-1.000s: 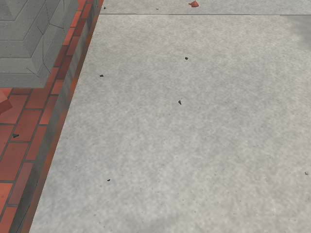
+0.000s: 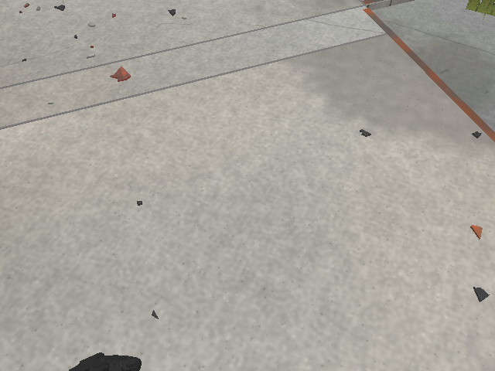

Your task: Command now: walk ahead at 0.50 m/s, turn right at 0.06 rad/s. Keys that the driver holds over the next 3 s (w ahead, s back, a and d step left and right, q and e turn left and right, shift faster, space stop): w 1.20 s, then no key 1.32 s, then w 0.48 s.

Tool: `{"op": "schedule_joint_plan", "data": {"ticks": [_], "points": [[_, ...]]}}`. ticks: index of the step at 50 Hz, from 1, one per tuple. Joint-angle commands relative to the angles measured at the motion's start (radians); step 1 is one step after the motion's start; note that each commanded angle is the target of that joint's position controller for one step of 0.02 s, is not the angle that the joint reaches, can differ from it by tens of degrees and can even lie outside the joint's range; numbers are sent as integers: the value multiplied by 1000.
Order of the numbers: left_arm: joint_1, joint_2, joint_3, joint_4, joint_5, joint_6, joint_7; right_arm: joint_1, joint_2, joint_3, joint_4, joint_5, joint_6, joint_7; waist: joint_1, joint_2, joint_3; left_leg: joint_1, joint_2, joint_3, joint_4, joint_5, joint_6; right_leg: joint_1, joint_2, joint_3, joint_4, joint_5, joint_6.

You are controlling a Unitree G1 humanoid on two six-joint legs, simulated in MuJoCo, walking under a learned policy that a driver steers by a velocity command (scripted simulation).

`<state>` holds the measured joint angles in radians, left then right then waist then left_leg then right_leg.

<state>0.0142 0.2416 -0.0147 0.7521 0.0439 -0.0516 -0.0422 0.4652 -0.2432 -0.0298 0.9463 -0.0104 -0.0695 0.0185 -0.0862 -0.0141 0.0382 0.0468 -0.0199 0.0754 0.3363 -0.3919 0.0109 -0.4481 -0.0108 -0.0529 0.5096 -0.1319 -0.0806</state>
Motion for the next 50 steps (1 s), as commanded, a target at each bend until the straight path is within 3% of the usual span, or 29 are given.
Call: {"op": "schedule_joint_plan", "data": {"ticks": [1,2,3,4,5,7,10,15,18,21,24,25,26,27,28,29,30,31,32,34,38,43,47,50], "points": [[433,221,77,67,31,-24,33,-27,-117,-15,-77,3,-5,-9,239,-64,-250,-310,140,-9,543,502,83,598,-205,254,-84,-153,-103],[454,303,101,79,17,-10,43,67,-34,-1,-102,20,-3,-5,184,-278,-332,-631,-31,5,849,-139,51,776,-428,699,-209,-211,-226],[399,236,92,76,-21,-3,41,-19,-155,-31,-89,-5,8,-17,187,-94,-222,-726,21,-109,906,-108,65,692,-376,661,-229,-217,-203],[322,183,78,72,-26,-7,39,-78,-142,-32,-108,1,2,-10,151,-72,-112,-734,59,-121,881,-15,72,581,-328,510,-240,-119,-180],[279,140,68,73,-23,-15,35,-96,-119,-26,-106,5,-1,-6,122,-48,-68,-691,87,-118,830,41,68,484,-281,412,-269,2,-157],[251,101,58,88,-27,-29,38,-73,-94,-22,-86,-17,21,4,73,-68,-39,-601,113,-108,763,79,43,370,-213,289,-314,101,-118],[295,115,64,126,-37,-49,39,-115,-74,-22,-94,-26,42,19,56,-52,-24,-613,117,-85,723,135,16,345,-192,224,-363,185,-135],[369,112,64,179,-37,-46,38,-321,-63,-14,-158,-22,43,22,91,-35,39,-707,134,-49,522,303,-13,368,-161,147,-406,221,-133],[420,122,65,210,-34,-46,38,-421,-51,-2,-188,-16,39,21,120,-39,51,-676,112,-20,384,368,-3,403,-161,116,-399,283,-124],[465,130,66,242,-26,-41,44,-487,-64,-1,-213,-15,35,16,137,-42,65,-674,93,-11,302,361,27,489,-191,115,-373,335,-118],[453,145,70,261,-21,-36,54,-470,-80,-7,-217,-17,25,10,110,-45,59,-605,61,1,241,270,72,557,-215,102,-293,508,-100],[437,155,73,264,-19,-35,56,-411,-90,-14,-199,-18,21,4,80,-51,28,-514,31,15,221,232,90,558,-209,87,-216,649,-86],[422,162,75,267,-20,-31,56,-289,-103,-24,-158,-21,13,-4,24,-40,-35,-365,-4,31,175,231,111,543,-186,64,-68,747,-70],[416,149,70,263,-23,-30,56,-109,-137,-40,-96,-33,3,-15,-43,-8,-135,-123,19,1,147,253,141,436,-139,29,145,657,-50],[453,83,51,227,-41,-32,52,46,-237,-67,-70,-56,-2,-27,-70,129,-269,162,281,-321,120,142,211,169,-52,-23,485,266,-19],[538,46,52,236,-47,-32,45,49,-287,-79,-60,-39,6,-18,-20,283,-341,286,455,-751,-31,149,315,-93,121,43,742,-417,-1],[443,120,73,230,-25,-27,48,-60,-227,-69,-70,-4,14,-14,14,128,-198,159,399,-672,-62,51,280,-171,41,140,793,-341,-19],[377,115,74,211,-26,-32,41,-160,-157,-52,-88,1,11,-11,44,74,-75,6,366,-526,-92,71,255,-173,-4,123,753,-239,-21],[347,90,70,208,-28,-32,37,-205,-109,-40,-89,-4,5,-7,68,47,-25,-91,317,-427,-129,145,225,-139,-39,112,695,-180,-19],[367,58,64,220,-7,-8,28,-207,-68,-26,-63,-1,-9,-9,110,82,-4,-197,253,-294,-166,282,188,-49,-68,99,626,-140,4],[275,39,63,192,-6,14,14,-112,-97,-32,-9,4,-32,-10,112,70,19,-193,227,-202,-210,407,198,-121,-88,58,542,-53,38],[65,26,52,124,-15,11,9,-32,-83,-24,31,4,-29,-13,67,70,61,-141,186,-127,-223,506,176,-189,-87,10,285,105,67],[-47,21,42,89,-20,7,11,35,-89,-22,63,-2,-27,-21,32,80,67,-55,202,-109,-201,588,175,-159,-53,-23,131,146,52],[-78,37,47,66,-20,-1,14,50,-95,-24,83,-12,-19,-31,35,82,75,42,242,-115,-152,689,179,-156,-39,-20,74,77,20]]}}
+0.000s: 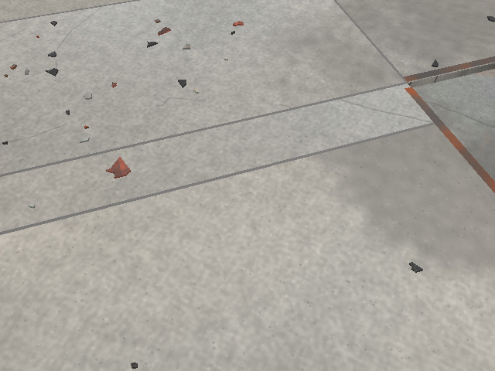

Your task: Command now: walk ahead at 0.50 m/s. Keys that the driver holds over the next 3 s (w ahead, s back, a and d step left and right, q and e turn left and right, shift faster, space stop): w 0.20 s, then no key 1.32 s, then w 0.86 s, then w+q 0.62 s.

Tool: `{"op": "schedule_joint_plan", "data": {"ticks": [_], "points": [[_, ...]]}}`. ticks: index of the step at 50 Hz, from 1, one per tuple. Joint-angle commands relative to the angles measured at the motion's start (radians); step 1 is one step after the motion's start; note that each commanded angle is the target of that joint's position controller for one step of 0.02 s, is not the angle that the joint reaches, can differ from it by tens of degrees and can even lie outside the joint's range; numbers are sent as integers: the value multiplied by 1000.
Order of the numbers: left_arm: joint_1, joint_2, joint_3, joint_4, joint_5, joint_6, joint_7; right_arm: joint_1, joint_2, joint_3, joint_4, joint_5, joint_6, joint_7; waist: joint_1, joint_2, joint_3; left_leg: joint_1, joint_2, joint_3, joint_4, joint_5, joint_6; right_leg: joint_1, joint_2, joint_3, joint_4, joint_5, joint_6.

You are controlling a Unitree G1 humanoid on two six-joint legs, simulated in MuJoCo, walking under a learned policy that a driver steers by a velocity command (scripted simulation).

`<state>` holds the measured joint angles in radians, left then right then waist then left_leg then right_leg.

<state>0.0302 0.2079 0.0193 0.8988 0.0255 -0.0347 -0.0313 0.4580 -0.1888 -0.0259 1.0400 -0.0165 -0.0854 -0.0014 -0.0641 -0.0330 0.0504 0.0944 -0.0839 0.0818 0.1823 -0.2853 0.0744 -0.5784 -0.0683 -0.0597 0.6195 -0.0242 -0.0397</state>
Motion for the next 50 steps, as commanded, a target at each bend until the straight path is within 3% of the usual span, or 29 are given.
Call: {"op": "schedule_joint_plan", "data": {"ticks": [1,3,4,5,6,7,8,9,11,13,15,19,22,25,27,28,29,30,31,32,33,36,39,40,42,43,44,46,50], "points": [[-80,77,16,-80,-1,-23,6,46,-154,-30,-8,-8,-2,-14,26,103,57,14,314,-116,35,654,110,6,31,-16,-56,-70,-37],[57,99,31,-41,-1,-34,16,12,-169,-34,-8,-11,2,-17,91,111,-12,18,305,-92,203,903,87,194,89,-38,-106,-143,-75],[223,119,45,15,6,-44,26,-4,-166,-32,-9,-6,5,-15,161,82,-97,-38,268,-58,389,900,67,397,108,-45,-169,-106,-103],[406,189,67,57,30,-52,39,-12,-142,-22,-38,4,2,-12,223,16,-215,-236,227,-30,660,630,47,666,-61,138,-178,-170,-158],[478,287,95,67,38,-45,41,102,-42,-4,-58,42,2,1,178,-218,-343,-604,31,23,1057,-84,-3,933,-356,640,-269,-245,-308],[399,236,86,59,-3,-31,31,31,-151,-34,-49,14,6,-7,169,-66,-299,-698,44,-128,1147,-208,15,863,-327,706,-336,-256,-293],[288,189,73,41,-14,-31,29,-46,-147,-39,-77,11,1,-4,125,-40,-150,-736,96,-140,1128,-122,22,725,-291,532,-351,-225,-262],[238,130,59,38,-10,-39,25,-87,-129,-35,-82,10,-3,-1,104,3,-81,-710,129,-136,1075,-59,20,610,-246,431,-387,-130,-235],[213,68,39,60,-13,-54,33,-79,-96,-34,-74,-14,20,7,44,-14,-21,-612,164,-127,978,-19,-2,459,-167,277,-424,61,-174],[261,68,33,88,-13,-73,35,-53,-64,-32,-61,-20,42,11,21,-8,-33,-553,148,-105,945,-27,-30,422,-157,193,-402,392,-179],[281,97,35,104,-14,-82,34,-74,-58,-32,-66,-19,56,9,5,-15,-35,-557,139,-84,884,8,-50,409,-139,121,-391,555,-180],[295,93,22,119,-10,-66,37,-207,-48,-17,-97,-6,62,3,29,-54,-30,-531,133,-35,641,128,-61,404,-86,33,-377,613,-148],[344,92,18,143,-8,-54,43,-256,-52,-10,-99,0,61,-11,62,-64,-53,-491,115,-18,531,182,-51,465,-99,36,-346,619,-143],[351,83,14,161,-4,-39,53,-260,-65,-10,-88,-2,54,-25,69,-64,-41,-459,107,-28,443,132,-27,510,-128,69,-283,580,-142],[327,76,12,167,-12,-30,61,-196,-60,-11,-56,-7,41,-32,35,-34,-37,-358,100,-31,283,190,-7,507,-118,84,-196,488,-114],[346,71,11,173,-12,-30,63,-145,-86,-16,-37,-12,27,-35,22,23,-62,-243,147,-84,194,420,1,473,-82,78,-126,360,-75],[408,54,7,168,-11,-31,66,-86,-158,-29,-27,-18,15,-37,49,113,-130,-96,295,-205,258,833,31,397,-23,48,-28,49,-43],[532,-16,-3,217,-36,-9,68,-99,-148,-24,-24,1,26,-36,73,244,-206,-64,431,-338,258,998,191,358,82,8,74,-417,-19],[474,35,9,218,-29,12,75,-105,-100,-10,-30,6,35,-32,41,216,-181,-111,455,-407,196,849,238,315,96,42,150,-607,-16],[399,48,17,200,-19,24,74,-141,-92,-4,-32,1,39,-32,44,182,-116,-177,429,-394,149,687,232,282,97,67,192,-632,-10],[355,31,16,197,-9,34,70,-178,-88,0,-35,-6,46,-37,57,142,-90,-231,396,-366,110,531,205,284,86,84,206,-597,0],[363,-16,5,220,-6,53,66,-252,-78,7,-36,-4,58,-49,104,136,-59,-340,306,-260,53,314,113,369,65,78,84,-460,29],[377,-18,1,249,-13,60,75,-253,-87,4,-21,6,65,-45,106,121,-72,-357,269,-227,56,131,78,439,71,51,-69,-325,38],[381,-22,-3,257,-11,60,76,-261,-93,1,-18,12,70,-43,111,113,-58,-389,255,-221,53,19,57,477,68,46,-150,-242,34],[348,9,-5,242,4,54,77,-235,-93,-5,-7,16,81,-36,86,93,-1,-453,228,-227,30,-172,-9,488,11,113,-255,-190,23],[331,29,-4,241,-1,49,75,-221,-83,-9,-5,21,87,-32,62,50,50,-432,192,-200,20,-156,-26,386,4,133,-260,-267,13],[327,17,-7,245,-7,43,74,-216,-73,-7,2,17,90,-30,59,10,68,-368,182,-181,50,-88,-28,320,1,142,-285,-296,11],[317,8,-11,247,-13,29,76,-184,-56,-5,22,9,87,-29,44,-22,41,-278,175,-163,110,34,-24,298,-11,155,-324,-273,8],[322,9,-12,244,-15,16,81,-171,-50,-2,43,7,80,-27,40,6,16,-247,173,-151,135,113,-23,320,-21,165,-341,-238,-3]]}}
Over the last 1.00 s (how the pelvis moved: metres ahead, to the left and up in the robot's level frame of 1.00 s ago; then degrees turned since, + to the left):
0.53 0.02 0.01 0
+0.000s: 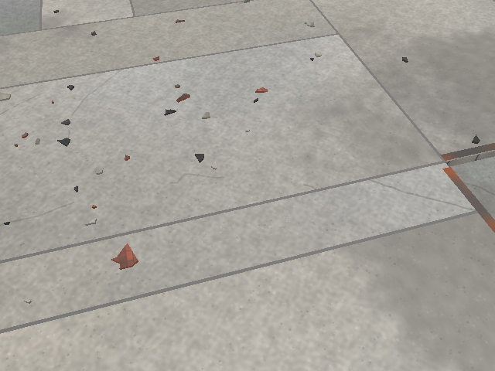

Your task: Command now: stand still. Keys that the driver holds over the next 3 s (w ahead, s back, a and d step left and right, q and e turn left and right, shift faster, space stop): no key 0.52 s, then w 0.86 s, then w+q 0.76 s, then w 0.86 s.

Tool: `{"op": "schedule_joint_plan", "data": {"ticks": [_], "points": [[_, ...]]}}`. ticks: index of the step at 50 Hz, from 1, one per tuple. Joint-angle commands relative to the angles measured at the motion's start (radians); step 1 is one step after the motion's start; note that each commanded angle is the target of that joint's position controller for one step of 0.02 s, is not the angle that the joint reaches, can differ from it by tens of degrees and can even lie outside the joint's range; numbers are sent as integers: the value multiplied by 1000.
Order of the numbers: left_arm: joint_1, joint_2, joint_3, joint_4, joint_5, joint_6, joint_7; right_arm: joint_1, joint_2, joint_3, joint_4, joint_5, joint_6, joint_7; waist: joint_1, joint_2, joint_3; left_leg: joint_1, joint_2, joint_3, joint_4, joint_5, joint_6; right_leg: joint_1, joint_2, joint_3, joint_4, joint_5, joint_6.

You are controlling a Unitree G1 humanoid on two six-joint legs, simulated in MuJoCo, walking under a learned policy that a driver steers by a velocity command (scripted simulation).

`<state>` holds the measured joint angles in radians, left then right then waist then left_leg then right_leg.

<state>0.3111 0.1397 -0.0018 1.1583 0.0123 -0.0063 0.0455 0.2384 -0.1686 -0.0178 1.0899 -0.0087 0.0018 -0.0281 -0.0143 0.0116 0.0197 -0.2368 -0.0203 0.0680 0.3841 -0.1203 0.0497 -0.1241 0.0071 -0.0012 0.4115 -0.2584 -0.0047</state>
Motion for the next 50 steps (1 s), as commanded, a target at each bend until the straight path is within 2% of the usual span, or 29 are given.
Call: {"op": "schedule_joint_plan", "data": {"ticks": [1,12,26,27,29,30,32,33,35,37,39,40,41,42,43,44,45,46,47,48,50], "points": [[47,76,8,-15,-2,-12,4,49,-67,-9,-2,-1,-7,-1,-9,-34,50,81,109,-135,-67,-50,0,-132,-96,106,-134,-2,-40],[89,61,5,-9,-3,-13,3,86,-53,3,41,0,-7,-7,1,-16,61,66,111,-133,-60,-15,-11,-102,-94,99,-133,40,-50],[110,46,1,-6,-4,-16,5,115,-35,8,69,0,-8,-12,1,-17,65,72,116,-130,-43,32,-14,-80,-93,93,-127,95,-53],[123,44,0,-3,-2,-16,5,121,-30,9,72,-1,-6,-12,4,-20,46,79,105,-124,-42,-34,-14,-74,-87,93,-140,16,-57],[140,81,17,-4,0,-9,3,111,-41,1,61,-4,-1,-8,13,-57,71,31,50,-79,28,-237,-3,-97,-77,118,-157,-247,-88],[147,103,27,-11,1,-3,1,101,-42,-3,51,-9,1,-3,22,-92,104,-36,19,-49,86,-340,4,-108,-99,167,-183,-402,-116],[203,134,44,-9,-1,1,0,38,-14,0,8,-25,-3,10,58,-151,196,-207,-10,17,240,-343,2,-89,-222,325,-280,-591,-190],[211,139,50,-9,0,-2,0,9,-8,1,-16,-33,-11,16,65,-164,227,-260,23,13,314,-298,7,-86,-278,382,-308,-580,-222],[214,140,57,-12,14,-18,-3,-28,-33,-9,-58,-29,-33,27,64,-141,230,-356,64,-19,389,-309,16,-16,-312,402,-308,-446,-251],[199,142,62,-20,16,-35,-7,-39,-47,-18,-84,-19,-56,37,51,-118,203,-355,75,-22,341,-302,19,44,-291,342,-273,-301,-239],[165,149,66,-31,9,-48,-10,1,-42,-26,-89,-7,-70,44,13,-114,171,-202,49,11,229,-226,23,-7,-254,262,-222,-186,-212],[126,151,67,-41,1,-51,-12,86,-29,-29,-65,-2,-74,45,-37,-101,150,-28,16,44,142,-163,25,-103,-218,201,-166,-139,-190],[107,144,65,-50,1,-56,-16,210,-40,-42,-19,0,-75,40,-85,-59,110,178,-24,50,90,-156,26,-206,-167,144,-59,-52,-165],[86,106,52,-68,5,-69,-25,349,-100,-64,14,-11,-82,28,-145,88,55,358,100,-131,-20,-255,47,-322,-80,28,202,17,-125],[98,40,37,-117,2,-77,-35,488,-218,-92,39,-11,-77,21,-160,359,-17,478,365,-605,-214,-492,147,-529,58,-107,548,-216,-72],[47,108,54,-131,33,-73,-43,428,-163,-75,39,-11,-62,20,-107,204,50,370,399,-706,-252,-540,175,-587,10,-4,727,-258,-91],[11,91,53,-142,32,-73,-53,303,-137,-64,-4,-16,-63,22,-54,74,118,278,380,-604,-237,-520,165,-612,-46,24,779,-153,-104],[6,72,48,-139,22,-80,-62,227,-123,-59,-32,-16,-70,25,-25,16,127,216,340,-501,-248,-392,150,-581,-74,33,761,-58,-102],[7,68,51,-137,19,-80,-67,195,-110,-51,-44,-13,-79,24,-1,4,117,189,303,-417,-258,-285,136,-548,-91,27,731,-8,-96],[20,70,53,-133,25,-72,-70,188,-83,-40,-41,-10,-88,22,16,17,103,183,267,-342,-262,-181,120,-523,-98,17,702,19,-83],[14,79,60,-138,24,-55,-74,242,-71,-30,-17,-7,-101,16,22,41,82,220,238,-251,-245,42,113,-529,-87,-17,676,46,-66]]}}
Over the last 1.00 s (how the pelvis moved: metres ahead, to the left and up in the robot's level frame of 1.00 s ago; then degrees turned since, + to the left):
0.28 -0.02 0.00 0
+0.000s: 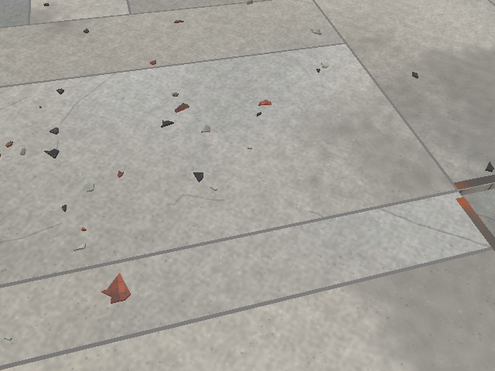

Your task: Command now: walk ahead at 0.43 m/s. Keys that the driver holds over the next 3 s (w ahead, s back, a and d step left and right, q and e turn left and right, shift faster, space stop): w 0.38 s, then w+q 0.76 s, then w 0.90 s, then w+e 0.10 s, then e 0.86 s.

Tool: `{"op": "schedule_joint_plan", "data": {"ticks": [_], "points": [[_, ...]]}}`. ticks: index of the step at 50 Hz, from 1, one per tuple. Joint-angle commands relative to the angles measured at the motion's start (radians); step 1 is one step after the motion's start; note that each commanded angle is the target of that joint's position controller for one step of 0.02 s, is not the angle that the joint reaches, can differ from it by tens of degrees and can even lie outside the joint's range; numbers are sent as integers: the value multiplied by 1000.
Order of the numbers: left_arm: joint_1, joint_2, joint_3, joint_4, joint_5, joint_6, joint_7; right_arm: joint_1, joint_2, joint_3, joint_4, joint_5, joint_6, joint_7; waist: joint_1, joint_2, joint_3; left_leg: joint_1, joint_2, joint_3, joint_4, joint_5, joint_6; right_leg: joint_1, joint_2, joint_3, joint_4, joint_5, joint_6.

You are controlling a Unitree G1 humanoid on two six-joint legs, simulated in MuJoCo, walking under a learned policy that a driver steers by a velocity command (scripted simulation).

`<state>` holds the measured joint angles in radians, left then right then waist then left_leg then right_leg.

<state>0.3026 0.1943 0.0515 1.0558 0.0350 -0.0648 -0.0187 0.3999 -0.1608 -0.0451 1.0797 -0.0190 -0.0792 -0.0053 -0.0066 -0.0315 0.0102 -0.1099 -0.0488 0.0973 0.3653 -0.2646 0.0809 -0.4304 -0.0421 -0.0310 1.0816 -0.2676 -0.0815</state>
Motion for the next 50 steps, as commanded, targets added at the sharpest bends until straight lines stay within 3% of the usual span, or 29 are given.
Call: {"op": "schedule_joint_plan", "data": {"ticks": [1,7,10,13,14,15,16,17,18,19,20,22,23,25,28,33,37,40,42,43,44,45,46,47,48,49,50], "points": [[-4,25,8,-45,0,10,-10,107,-80,1,4,6,-23,-9,15,90,91,109,259,-245,-218,283,82,-246,-34,-1,-9,67,17],[-293,2,-10,-158,-13,19,-15,158,-79,17,17,3,-29,-11,-24,113,141,80,217,-132,-228,523,85,-242,3,-79,-319,193,39],[-353,13,-13,-187,-19,17,-13,175,-98,14,27,3,-33,-17,-29,127,144,107,236,-112,-221,624,86,-151,31,-108,-452,221,7],[-262,52,5,-174,-19,7,2,135,-127,6,26,0,-37,-21,33,132,80,182,258,-83,-73,953,74,-3,81,-113,-496,161,-53],[-150,74,18,-140,-19,1,10,121,-139,1,24,-4,-33,-23,80,132,20,202,256,-74,59,1039,66,98,106,-110,-509,129,-74],[8,93,32,-86,-16,-7,17,102,-148,-2,20,-1,-27,-22,147,114,-56,161,234,-56,250,995,53,275,116,-108,-581,159,-93],[159,151,53,-49,8,-13,27,107,-128,3,5,6,-24,-16,195,63,-145,-14,195,-37,512,715,44,504,-23,44,-607,44,-131],[226,247,77,-50,29,-12,25,224,-3,23,-19,37,-20,0,130,-151,-278,-362,16,-11,943,-63,8,773,-350,567,-682,-85,-279],[142,216,72,-56,-13,4,14,159,-98,-4,-24,23,-17,4,121,-69,-272,-487,-12,-143,1071,-197,21,711,-352,771,-843,-222,-299],[11,165,56,-78,-26,2,13,47,-115,-11,-68,13,-17,4,73,-31,-91,-554,60,-150,1043,-102,30,556,-323,591,-869,-259,-255],[-48,98,39,-88,-23,-10,9,-4,-105,-10,-79,10,-21,6,52,36,-17,-521,96,-151,979,-35,32,420,-288,469,-903,-151,-217],[-43,26,14,-59,-18,-31,19,25,-60,-9,-65,-10,3,11,-14,38,35,-398,136,-159,874,-5,19,250,-212,273,-934,43,-141],[-18,22,10,-47,-17,-40,24,46,-39,-7,-57,-15,18,16,-27,24,36,-367,139,-158,845,-2,12,224,-199,216,-940,96,-125],[31,51,12,-32,-18,-57,27,18,-38,-10,-74,-18,40,23,-37,6,52,-396,144,-146,807,26,3,215,-185,140,-957,170,-113],[77,77,14,-31,-16,-62,28,-116,-56,-13,-126,-12,55,33,-19,-4,87,-523,160,-132,721,139,-8,256,-171,52,-989,215,-84],[140,72,3,-30,-21,-63,36,-305,-44,0,-196,-1,46,44,23,-17,105,-546,133,-48,445,296,-18,339,-140,-88,-969,430,-35],[219,87,3,-5,-19,-55,52,-416,-42,7,-246,-5,42,49,57,-23,113,-539,96,35,290,275,11,487,-175,-148,-914,612,-30],[206,119,10,-6,-15,-44,67,-368,-66,-6,-245,-10,41,45,15,-59,65,-437,24,85,254,152,65,575,-200,-196,-766,999,-19],[173,150,20,-20,-9,-29,72,-226,-102,-25,-207,-13,41,39,-53,-91,-15,-289,-34,97,239,51,116,585,-216,-215,-541,1155,-24],[158,162,25,-32,-9,-23,67,-115,-132,-42,-174,-19,36,36,-101,-84,-74,-149,-54,76,177,46,145,533,-215,-217,-358,1070,-25],[121,166,27,-61,-16,-23,57,14,-190,-68,-143,-33,32,27,-177,-23,-138,68,25,-57,94,24,195,351,-191,-227,-82,817,-3],[155,50,8,-127,-29,-27,33,9,-296,-95,-156,-36,36,18,-101,210,-212,384,340,-552,75,58,343,-97,-6,-203,296,-126,47],[41,117,21,-177,-29,-40,24,30,-304,-96,-158,-8,52,20,-127,130,-253,418,394,-837,-70,15,402,-275,81,27,437,-237,51],[-40,118,17,-211,-31,-56,18,-40,-274,-87,-160,1,54,12,-96,74,-98,311,377,-678,-104,42,354,-368,-1,74,376,-124,40],[-38,123,17,-210,-32,-66,19,-84,-217,-73,-165,5,50,11,-56,4,-34,191,340,-586,-126,146,304,-320,-34,68,279,-53,41],[-27,120,19,-200,-23,-59,22,-126,-186,-64,-173,5,42,7,-11,-39,8,92,288,-497,-135,266,261,-257,-57,67,202,-33,52],[-6,111,18,-202,-3,-38,21,-142,-162,-54,-175,12,33,2,19,-32,8,27,246,-431,-140,354,243,-194,-67,68,154,-31,71]]}}
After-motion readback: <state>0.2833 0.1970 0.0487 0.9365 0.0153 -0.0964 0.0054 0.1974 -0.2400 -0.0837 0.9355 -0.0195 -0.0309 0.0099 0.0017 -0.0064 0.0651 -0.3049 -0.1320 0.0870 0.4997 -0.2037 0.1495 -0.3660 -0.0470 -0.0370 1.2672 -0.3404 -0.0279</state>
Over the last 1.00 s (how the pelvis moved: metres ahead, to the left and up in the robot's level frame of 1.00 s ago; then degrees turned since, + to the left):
0.16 0.04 0.00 0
